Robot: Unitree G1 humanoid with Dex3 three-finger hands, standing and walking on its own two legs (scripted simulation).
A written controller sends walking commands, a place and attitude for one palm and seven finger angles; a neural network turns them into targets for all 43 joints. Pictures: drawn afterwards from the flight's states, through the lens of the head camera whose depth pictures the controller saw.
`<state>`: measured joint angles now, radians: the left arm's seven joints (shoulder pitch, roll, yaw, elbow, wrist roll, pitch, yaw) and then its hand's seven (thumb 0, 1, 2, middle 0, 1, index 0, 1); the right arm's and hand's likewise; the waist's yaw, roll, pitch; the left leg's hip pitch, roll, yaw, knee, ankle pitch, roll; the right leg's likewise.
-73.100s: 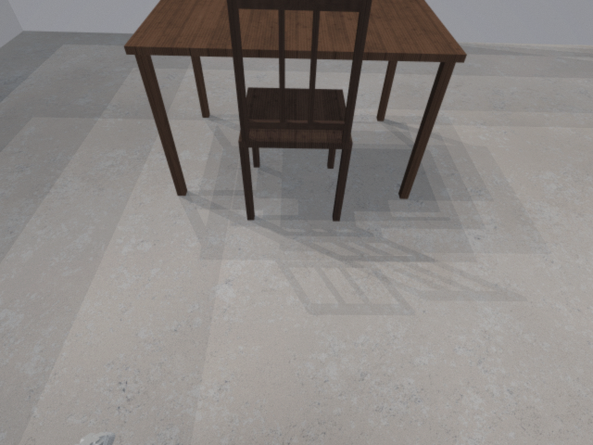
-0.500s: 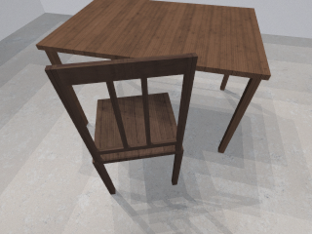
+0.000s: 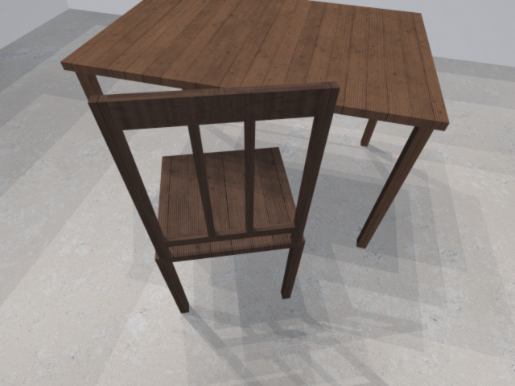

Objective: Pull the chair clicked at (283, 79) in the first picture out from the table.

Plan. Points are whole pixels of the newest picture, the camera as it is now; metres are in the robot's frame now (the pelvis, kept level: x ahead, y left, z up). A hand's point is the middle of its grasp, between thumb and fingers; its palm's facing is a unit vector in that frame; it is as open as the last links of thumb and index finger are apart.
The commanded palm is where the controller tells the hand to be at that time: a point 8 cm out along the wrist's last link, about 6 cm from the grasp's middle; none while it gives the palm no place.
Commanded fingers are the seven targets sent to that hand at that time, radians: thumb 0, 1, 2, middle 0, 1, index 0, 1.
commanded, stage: come to a stop and stand still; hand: left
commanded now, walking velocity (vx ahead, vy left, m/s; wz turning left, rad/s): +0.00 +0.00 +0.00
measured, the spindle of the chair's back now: (204, 189) +0.52 +0.14 -0.06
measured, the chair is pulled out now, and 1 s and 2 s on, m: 0.25 0.25 0.25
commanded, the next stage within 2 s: look again from close up in 0.40 s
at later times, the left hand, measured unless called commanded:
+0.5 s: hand out of the picture -0.06 +0.18 -0.17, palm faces +0.00 -0.98 -0.18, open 7.4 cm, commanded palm none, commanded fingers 0.00 0.90 0.90 -0.20 -0.30 -0.20 -0.30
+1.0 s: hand out of the picture -0.02 +0.17 -0.18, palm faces +0.01 -0.99 -0.16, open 7.4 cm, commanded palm none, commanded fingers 0.00 0.90 0.90 -0.20 -0.30 -0.20 -0.30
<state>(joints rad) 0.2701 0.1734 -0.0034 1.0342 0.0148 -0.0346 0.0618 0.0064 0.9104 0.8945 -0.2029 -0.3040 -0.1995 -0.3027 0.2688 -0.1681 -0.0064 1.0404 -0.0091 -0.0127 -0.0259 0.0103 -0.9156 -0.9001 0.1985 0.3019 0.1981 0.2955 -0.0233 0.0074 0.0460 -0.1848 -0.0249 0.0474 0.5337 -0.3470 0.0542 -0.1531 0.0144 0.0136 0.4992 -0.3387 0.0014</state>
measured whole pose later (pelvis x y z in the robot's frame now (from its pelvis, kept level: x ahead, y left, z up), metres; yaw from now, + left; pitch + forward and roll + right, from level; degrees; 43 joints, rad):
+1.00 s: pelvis -0.02 +0.01 +0.01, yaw +0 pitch -1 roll +0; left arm 0.29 0.14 -0.02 1.11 0.02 -0.01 0.04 0.01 0.91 0.89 -0.20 -0.30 -0.20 -0.30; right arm 0.28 -0.14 0.02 1.14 0.00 -0.03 -0.03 0.01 -0.91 -0.90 0.20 0.30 0.20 0.30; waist 0.00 -0.03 0.03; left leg -0.15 -0.06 0.06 0.44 -0.27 0.07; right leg -0.14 -0.02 0.03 0.46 -0.30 0.02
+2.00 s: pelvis +0.07 -0.04 +0.00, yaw +8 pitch -1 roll +0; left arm 0.35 0.15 0.02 1.11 0.04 0.02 0.02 0.01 0.91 0.89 -0.20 -0.30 -0.20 -0.30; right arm 0.28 -0.13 -0.01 1.08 -0.02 -0.05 -0.04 0.01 -0.91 -0.90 0.20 0.30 0.20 0.30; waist 0.00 -0.06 0.05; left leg -0.20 -0.01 0.05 0.53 -0.32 0.03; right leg -0.40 -0.03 -0.06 1.09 -0.46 -0.01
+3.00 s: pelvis +0.14 -0.09 +0.00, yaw +10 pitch -1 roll +0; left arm 0.28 0.18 0.00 1.01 0.03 0.00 0.03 0.01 0.91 0.89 -0.20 -0.30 -0.20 -0.30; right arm 0.31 -0.19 0.00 0.97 -0.01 0.00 -0.01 0.01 -0.92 -0.90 0.20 0.30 0.20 0.30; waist -0.01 0.03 -0.01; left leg -0.19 -0.04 0.09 0.50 -0.30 0.06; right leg -0.26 -0.04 -0.05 0.53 -0.25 0.00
